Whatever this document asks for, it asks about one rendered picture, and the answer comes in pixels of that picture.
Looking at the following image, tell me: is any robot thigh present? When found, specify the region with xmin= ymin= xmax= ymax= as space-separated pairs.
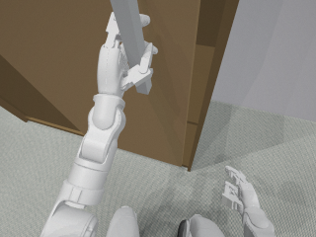
xmin=106 ymin=207 xmax=140 ymax=237
xmin=184 ymin=216 xmax=225 ymax=237

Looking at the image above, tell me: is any right robot thigh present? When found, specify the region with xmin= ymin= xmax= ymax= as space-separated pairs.
xmin=184 ymin=216 xmax=225 ymax=237

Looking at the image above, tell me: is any robot left upper arm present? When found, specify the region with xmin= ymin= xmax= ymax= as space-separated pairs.
xmin=41 ymin=205 xmax=99 ymax=237

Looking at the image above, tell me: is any handle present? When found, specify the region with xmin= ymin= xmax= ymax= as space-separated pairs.
xmin=110 ymin=0 xmax=154 ymax=95

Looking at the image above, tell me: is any right robot forearm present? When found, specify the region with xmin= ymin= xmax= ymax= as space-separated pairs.
xmin=242 ymin=206 xmax=276 ymax=237

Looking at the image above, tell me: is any robot right hand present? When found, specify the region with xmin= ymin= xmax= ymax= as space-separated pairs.
xmin=221 ymin=166 xmax=261 ymax=216

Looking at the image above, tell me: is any robot left hand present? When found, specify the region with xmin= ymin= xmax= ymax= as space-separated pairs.
xmin=97 ymin=12 xmax=158 ymax=98

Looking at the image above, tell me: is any left robot thigh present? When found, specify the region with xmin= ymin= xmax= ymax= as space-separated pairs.
xmin=106 ymin=207 xmax=140 ymax=237

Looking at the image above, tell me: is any wardrobe door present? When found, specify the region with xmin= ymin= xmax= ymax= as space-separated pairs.
xmin=0 ymin=0 xmax=200 ymax=167
xmin=0 ymin=54 xmax=80 ymax=131

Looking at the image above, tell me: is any left robot forearm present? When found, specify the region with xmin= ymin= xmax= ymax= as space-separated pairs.
xmin=39 ymin=93 xmax=126 ymax=237

